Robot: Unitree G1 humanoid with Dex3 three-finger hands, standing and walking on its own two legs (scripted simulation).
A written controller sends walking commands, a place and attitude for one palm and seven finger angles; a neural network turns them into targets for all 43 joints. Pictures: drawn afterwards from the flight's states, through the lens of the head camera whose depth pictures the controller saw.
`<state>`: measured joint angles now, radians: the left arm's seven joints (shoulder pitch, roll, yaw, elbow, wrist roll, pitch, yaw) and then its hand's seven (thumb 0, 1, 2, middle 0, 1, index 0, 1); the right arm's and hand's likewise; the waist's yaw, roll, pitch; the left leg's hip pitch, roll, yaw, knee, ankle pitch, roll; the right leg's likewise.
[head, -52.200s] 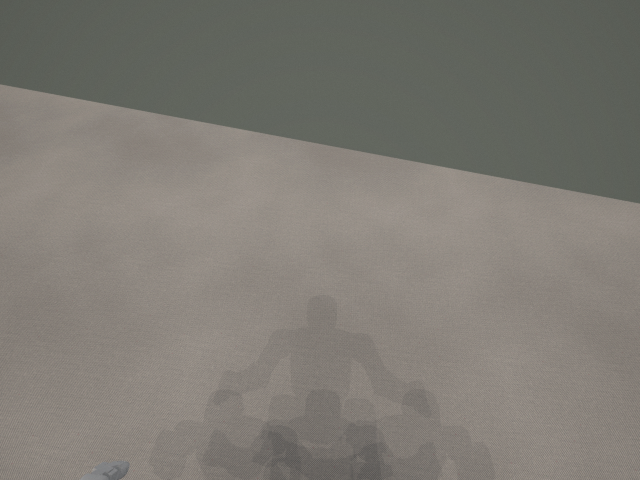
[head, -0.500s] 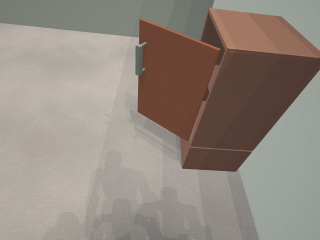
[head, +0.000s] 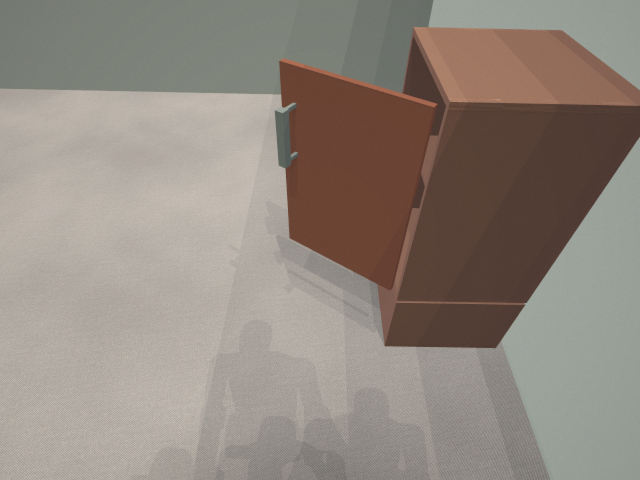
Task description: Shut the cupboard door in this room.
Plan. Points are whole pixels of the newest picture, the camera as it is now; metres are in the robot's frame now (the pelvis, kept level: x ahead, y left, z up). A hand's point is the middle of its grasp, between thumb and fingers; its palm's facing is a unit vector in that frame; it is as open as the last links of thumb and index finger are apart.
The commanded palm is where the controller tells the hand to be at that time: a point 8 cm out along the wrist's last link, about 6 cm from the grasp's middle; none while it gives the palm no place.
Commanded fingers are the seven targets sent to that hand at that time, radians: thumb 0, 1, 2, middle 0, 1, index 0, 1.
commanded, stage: let the arm hang, fingers relaxed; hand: left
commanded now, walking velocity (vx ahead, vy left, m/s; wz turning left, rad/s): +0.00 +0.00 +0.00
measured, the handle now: (288, 135) +0.92 +0.12 -0.04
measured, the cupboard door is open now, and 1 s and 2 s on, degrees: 56 56 56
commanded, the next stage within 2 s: look to check the result in 0.26 s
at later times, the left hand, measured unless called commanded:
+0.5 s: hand out of the picture -0.07 +0.14 -0.17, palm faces +0.05 -0.99 -0.16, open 7.4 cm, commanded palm none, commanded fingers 0.00 0.90 0.90 -0.20 -0.30 -0.20 -0.30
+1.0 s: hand out of the picture -0.01 +0.12 -0.18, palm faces +0.04 -0.98 -0.17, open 7.4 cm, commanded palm none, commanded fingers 0.00 0.90 0.90 -0.20 -0.30 -0.20 -0.30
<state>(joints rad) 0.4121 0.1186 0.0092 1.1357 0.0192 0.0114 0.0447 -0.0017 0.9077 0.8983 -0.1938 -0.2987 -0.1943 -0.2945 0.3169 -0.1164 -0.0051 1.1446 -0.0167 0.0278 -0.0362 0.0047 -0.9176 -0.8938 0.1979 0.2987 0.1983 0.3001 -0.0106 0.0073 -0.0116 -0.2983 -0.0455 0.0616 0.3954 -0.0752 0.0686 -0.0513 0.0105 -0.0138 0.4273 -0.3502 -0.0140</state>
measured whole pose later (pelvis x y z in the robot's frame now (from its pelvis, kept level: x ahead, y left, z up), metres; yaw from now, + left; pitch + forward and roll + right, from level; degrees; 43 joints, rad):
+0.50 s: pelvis +0.00 -0.01 +0.00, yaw +0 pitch -1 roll +0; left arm 0.42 0.11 0.01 1.15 0.02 0.01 0.04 0.00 0.91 0.90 -0.19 -0.30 -0.20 -0.29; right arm 0.32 -0.12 -0.01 1.14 -0.01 0.02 -0.04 0.00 -0.91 -0.89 0.20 0.30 0.20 0.30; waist -0.01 0.00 0.02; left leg -0.30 -0.03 0.05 0.41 -0.09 0.05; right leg -0.04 0.03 -0.02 0.42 -0.35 -0.03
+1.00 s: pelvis +0.03 -0.03 +0.00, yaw +0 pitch -1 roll +1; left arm 0.35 0.11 0.01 1.13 0.02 0.00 0.05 0.00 0.91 0.90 -0.20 -0.30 -0.20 -0.29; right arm 0.27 -0.14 0.00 1.14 -0.01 0.01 -0.04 0.00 -0.91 -0.89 0.20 0.30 0.20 0.30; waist -0.01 -0.01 0.03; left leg -0.28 -0.01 0.05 0.44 -0.14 0.03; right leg 0.01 0.04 -0.01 0.38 -0.36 -0.05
